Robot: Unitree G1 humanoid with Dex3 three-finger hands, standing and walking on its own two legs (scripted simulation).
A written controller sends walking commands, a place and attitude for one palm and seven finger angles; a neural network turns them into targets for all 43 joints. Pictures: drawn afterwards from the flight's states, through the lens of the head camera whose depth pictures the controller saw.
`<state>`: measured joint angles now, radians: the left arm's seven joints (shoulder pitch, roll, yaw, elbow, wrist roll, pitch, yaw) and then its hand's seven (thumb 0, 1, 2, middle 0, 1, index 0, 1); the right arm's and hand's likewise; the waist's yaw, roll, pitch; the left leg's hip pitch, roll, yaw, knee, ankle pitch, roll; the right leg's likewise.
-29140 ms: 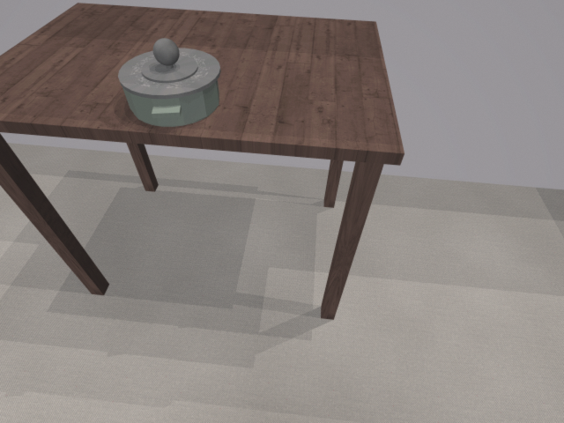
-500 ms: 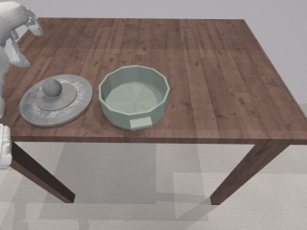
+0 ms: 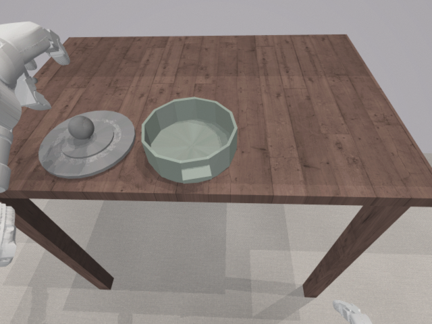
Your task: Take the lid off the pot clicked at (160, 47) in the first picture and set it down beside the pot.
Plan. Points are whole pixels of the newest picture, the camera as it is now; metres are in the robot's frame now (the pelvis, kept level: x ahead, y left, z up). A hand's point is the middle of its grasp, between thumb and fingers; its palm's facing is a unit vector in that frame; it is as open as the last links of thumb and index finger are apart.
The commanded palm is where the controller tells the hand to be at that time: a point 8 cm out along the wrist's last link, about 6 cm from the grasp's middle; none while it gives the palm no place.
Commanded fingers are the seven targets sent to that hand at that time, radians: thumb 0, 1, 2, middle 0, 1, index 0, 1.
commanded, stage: draw the hand back to the body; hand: left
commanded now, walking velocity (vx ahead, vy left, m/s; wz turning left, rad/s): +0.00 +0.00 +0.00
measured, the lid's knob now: (81, 127) +0.48 +0.30 +0.11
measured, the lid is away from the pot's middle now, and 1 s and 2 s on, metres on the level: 0.23 0.23 0.23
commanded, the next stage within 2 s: step back with the hand held close in 1.98 s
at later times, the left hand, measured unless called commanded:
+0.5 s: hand (49, 62) +0.39 +0.22 +0.31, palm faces +0.37 -0.90 -0.22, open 10.9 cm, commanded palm +0.33 +0.28 +0.30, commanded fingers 0.00 0.10 0.95 -0.45 -0.45 -0.45 -0.45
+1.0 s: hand (12, 105) +0.30 +0.23 +0.30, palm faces +0.49 -0.86 -0.17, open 8.7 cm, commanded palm +0.25 +0.26 +0.29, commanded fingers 0.00 0.77 0.91 -0.24 -0.32 -0.24 -0.32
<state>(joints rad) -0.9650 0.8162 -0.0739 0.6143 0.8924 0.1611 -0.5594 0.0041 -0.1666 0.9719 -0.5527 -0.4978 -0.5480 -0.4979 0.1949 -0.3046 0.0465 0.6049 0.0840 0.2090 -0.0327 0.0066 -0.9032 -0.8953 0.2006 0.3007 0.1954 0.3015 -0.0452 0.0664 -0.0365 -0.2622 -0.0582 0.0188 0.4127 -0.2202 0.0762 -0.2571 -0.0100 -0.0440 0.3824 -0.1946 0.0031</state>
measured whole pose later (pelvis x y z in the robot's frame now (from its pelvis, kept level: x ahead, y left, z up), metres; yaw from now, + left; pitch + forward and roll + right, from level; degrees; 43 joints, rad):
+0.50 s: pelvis +0.00 -0.03 +0.00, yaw -1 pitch -2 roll +0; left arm -0.58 0.53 0.34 0.22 -0.06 -0.09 0.02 0.00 -0.11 0.97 -0.53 -0.49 -0.53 -0.49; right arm 0.21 -0.23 0.08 0.65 0.04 0.01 -0.05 0.01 -0.90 -0.90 0.20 0.30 0.20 0.30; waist -0.01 0.02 0.04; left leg -0.11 -0.02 0.03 0.37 -0.23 0.03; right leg -0.12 0.03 -0.03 0.34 -0.20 -0.03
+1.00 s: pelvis +0.01 -0.04 +0.00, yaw -1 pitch -4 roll +0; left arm -0.26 0.46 0.45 -0.10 -0.14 -0.09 0.06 0.01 0.49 0.93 -0.33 -0.37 -0.33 -0.37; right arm 0.11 -0.25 0.03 0.67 0.03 -0.02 -0.06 0.01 -0.90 -0.90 0.20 0.30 0.19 0.30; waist 0.04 0.05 0.04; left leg -0.07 0.00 0.01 0.38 -0.24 0.02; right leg -0.07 0.05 -0.05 0.34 -0.20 -0.05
